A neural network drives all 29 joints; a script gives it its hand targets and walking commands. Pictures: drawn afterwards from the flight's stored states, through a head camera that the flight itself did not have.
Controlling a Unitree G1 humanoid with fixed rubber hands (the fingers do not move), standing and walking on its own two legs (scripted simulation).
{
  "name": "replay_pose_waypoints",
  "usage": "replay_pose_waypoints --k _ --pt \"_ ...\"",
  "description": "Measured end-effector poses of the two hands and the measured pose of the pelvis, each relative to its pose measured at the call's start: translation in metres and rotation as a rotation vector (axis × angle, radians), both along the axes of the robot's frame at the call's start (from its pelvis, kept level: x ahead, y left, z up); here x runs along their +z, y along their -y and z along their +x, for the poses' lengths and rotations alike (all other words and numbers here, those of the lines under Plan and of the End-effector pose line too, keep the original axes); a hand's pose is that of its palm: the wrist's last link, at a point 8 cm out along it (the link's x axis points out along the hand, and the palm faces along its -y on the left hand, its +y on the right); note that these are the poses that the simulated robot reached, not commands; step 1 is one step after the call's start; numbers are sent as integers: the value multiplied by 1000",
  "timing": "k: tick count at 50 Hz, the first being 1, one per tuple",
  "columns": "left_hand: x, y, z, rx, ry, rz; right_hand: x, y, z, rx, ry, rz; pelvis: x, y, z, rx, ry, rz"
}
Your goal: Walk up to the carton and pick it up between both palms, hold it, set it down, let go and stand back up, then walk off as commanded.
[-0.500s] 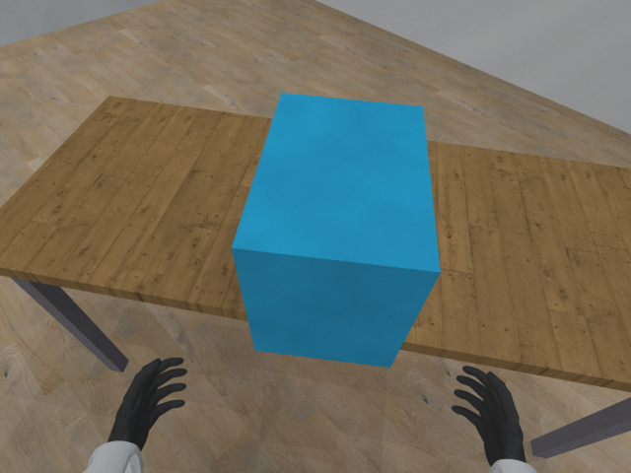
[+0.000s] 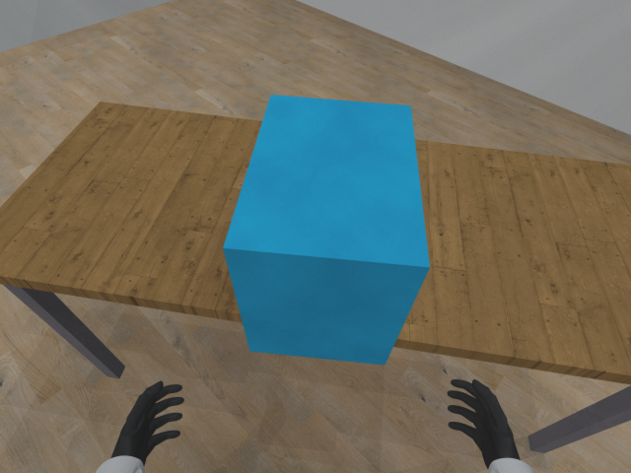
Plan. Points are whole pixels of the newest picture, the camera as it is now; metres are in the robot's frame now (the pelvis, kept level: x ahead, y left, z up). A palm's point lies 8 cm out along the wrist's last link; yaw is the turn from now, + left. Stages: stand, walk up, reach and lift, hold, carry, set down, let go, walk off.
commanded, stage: set down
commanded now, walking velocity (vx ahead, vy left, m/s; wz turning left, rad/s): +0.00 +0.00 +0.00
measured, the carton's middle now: (328, 231) +0.45 +0.00 +0.01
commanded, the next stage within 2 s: let go in 0.34 s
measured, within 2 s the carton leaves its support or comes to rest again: neither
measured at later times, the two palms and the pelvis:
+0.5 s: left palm (144, 457) +0.15 +0.23 -0.08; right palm (500, 454) +0.16 -0.22 -0.08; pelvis +0.00 +0.00 +0.00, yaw +0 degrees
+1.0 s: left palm (125, 471) +0.14 +0.25 -0.09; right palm out of the picture +0.14 -0.27 -0.08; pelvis +0.01 -0.01 +0.00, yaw +0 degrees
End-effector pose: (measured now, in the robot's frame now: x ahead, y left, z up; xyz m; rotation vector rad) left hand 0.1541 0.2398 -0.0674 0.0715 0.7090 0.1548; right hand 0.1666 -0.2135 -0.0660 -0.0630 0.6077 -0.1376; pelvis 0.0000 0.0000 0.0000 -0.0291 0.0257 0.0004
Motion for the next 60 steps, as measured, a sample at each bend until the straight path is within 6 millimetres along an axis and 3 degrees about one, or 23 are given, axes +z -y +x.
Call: replay_pose_waypoints --k 42,53,60 --pt "-14 17 -2 -46 -132 51 -17 17 -4 74 -112 -50 0 6 4 -3 -4 0" --pt "-27 -21 -26 -61 -218 154 -14 72 -32 24 -278 -208 0 6 11 -3 -10 2" --pt "-34 -30 -46 -52 -274 164 -13 87 -51 14 -315 -243 0 7 6 -2 -3 3"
